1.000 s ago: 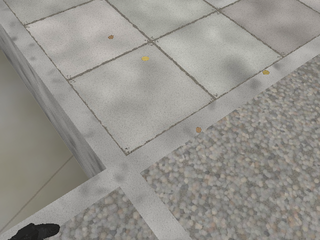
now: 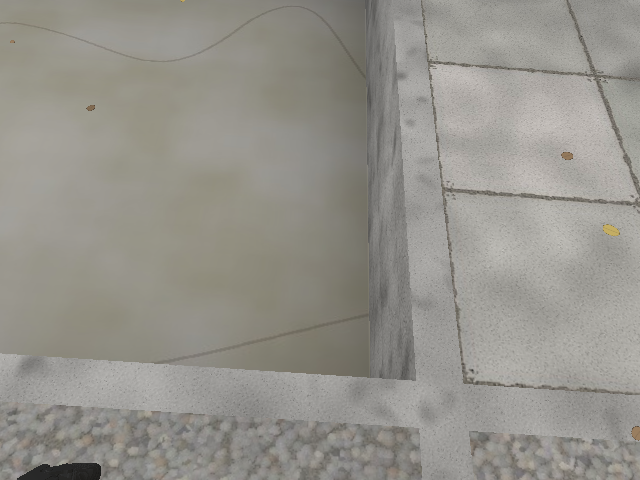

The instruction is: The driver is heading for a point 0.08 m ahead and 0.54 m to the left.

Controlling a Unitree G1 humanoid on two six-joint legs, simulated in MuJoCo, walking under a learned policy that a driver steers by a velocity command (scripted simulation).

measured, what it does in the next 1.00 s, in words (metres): walks ahead, turning left: right foot, then left foot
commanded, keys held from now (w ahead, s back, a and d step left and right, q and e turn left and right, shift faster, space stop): w+q+shift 1.00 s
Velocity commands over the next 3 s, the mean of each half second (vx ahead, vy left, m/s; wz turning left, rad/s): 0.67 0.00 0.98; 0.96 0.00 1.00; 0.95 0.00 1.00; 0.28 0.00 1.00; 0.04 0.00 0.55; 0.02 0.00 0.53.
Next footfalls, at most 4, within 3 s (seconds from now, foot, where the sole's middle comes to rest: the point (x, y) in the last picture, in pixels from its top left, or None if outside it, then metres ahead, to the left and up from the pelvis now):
0.10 right None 0.06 -0.14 -0.78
0.58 left None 0.30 0.27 -0.78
0.96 right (154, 403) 0.59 0.32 -0.78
1.46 left None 0.36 0.83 -0.78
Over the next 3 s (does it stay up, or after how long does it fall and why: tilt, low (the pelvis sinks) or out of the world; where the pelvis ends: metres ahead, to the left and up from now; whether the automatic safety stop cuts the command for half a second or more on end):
stays up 0.22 0.89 -0.03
